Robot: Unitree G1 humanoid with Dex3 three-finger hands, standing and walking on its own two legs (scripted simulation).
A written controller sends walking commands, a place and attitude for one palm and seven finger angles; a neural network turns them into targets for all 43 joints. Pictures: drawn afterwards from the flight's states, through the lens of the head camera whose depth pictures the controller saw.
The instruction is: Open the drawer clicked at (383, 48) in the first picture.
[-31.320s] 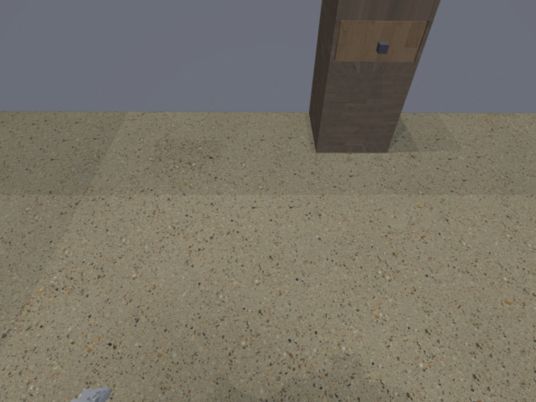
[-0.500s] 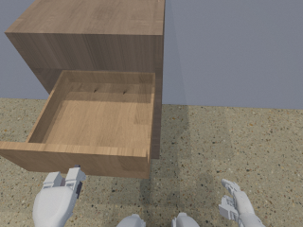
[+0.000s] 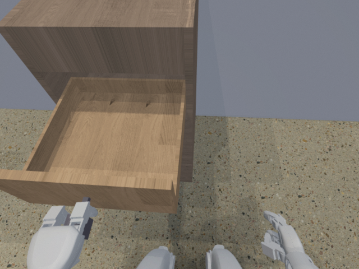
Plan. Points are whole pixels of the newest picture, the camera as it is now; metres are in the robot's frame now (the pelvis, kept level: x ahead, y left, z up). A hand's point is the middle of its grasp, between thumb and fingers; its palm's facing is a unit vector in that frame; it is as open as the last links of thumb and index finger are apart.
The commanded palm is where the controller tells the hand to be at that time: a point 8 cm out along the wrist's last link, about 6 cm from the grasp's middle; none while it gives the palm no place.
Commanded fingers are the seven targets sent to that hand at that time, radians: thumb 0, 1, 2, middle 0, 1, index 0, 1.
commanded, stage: open the thumb to release the handle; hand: left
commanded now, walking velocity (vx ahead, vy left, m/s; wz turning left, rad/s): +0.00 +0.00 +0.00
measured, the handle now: (81, 216) +0.22 +0.24 -0.01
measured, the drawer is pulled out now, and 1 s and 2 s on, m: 0.30 0.30 0.30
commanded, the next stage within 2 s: lift the hand off the handle in 0.36 s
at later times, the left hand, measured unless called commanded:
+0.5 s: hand (73, 247) +0.16 +0.24 -0.02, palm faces -0.06 -0.07 -1.00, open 13.4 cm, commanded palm +0.14 +0.24 +0.03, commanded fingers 0.00 -0.50 0.30 -0.30 -1.20 -0.30 -1.20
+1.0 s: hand (72, 236) +0.18 +0.24 +0.00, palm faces -0.02 -0.05 -1.00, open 13.6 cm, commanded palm +0.16 +0.24 +0.05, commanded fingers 0.00 -0.50 0.30 -0.30 -1.20 -0.30 -1.20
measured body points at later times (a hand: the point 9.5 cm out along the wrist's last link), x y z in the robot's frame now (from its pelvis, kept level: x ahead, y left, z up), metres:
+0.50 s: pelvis -0.01 -0.01 +0.01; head +0.06 -0.03 +0.45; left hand +0.16 +0.24 +0.04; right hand +0.20 -0.24 -0.10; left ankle -0.02 +0.11 -0.63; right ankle +0.02 -0.09 -0.63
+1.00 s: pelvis -0.01 -0.01 +0.02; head +0.05 -0.03 +0.47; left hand +0.18 +0.24 +0.05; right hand +0.18 -0.24 -0.09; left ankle -0.02 +0.11 -0.63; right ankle +0.02 -0.09 -0.63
